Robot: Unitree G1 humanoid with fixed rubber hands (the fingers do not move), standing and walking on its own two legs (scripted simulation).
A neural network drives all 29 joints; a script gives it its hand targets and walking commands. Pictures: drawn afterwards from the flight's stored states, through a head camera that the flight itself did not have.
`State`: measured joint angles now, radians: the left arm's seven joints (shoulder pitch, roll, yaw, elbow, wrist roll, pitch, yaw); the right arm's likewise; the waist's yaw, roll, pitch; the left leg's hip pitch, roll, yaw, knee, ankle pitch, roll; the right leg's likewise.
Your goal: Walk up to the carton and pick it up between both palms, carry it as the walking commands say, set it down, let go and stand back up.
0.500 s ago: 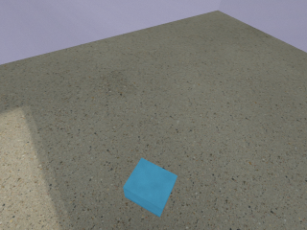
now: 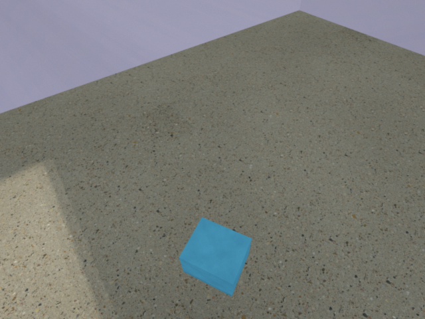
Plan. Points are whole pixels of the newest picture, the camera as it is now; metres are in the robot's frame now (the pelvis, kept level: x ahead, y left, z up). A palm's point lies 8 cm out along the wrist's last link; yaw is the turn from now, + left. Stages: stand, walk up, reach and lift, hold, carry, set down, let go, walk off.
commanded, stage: walk up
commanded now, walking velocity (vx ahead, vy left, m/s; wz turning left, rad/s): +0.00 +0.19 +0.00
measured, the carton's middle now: (216, 255) +0.52 +0.01 -0.69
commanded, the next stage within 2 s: none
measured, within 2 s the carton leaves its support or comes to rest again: neither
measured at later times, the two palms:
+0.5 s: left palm out of the picture +0.00 +0.27 -0.13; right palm out of the picture +0.07 -0.22 -0.13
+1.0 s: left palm out of the picture +0.11 +0.38 -0.14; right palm out of the picture +0.02 -0.11 -0.11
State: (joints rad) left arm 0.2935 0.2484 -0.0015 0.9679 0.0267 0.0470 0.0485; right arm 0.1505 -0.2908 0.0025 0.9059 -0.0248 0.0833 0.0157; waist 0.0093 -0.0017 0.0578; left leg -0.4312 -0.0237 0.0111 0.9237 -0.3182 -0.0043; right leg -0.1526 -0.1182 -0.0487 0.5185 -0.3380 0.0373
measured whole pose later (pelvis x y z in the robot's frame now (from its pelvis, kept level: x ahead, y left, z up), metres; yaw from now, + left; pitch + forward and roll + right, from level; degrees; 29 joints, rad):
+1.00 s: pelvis +0.05 +0.14 +0.01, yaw -9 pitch +2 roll -2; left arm 0.30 0.26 0.00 0.96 0.04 0.03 -0.01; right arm 0.37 -0.22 0.00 0.91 -0.03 0.01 0.02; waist 0.01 -0.02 0.02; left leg -0.22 0.00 0.04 0.44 -0.27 0.01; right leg -0.52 -0.09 0.00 1.14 -0.33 0.03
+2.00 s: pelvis +0.15 +0.23 +0.01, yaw -22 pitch +0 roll -4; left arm 0.23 0.25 0.00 0.96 0.02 0.08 -0.01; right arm 0.32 -0.24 0.00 0.90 -0.02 0.03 -0.01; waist 0.01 -0.01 0.04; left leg -0.30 0.05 0.13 0.46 -0.19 0.01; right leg -0.50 -0.05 0.06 1.05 -0.32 0.05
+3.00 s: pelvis +0.10 +0.19 +0.00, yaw -23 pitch -2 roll +0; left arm 0.26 0.19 0.00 1.07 0.03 -0.02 0.01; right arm 0.23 -0.23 0.00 0.93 -0.01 0.02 -0.02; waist 0.01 0.02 0.02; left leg -0.24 0.06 0.15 0.43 -0.16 0.00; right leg -0.15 -0.03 -0.02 0.47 -0.28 0.01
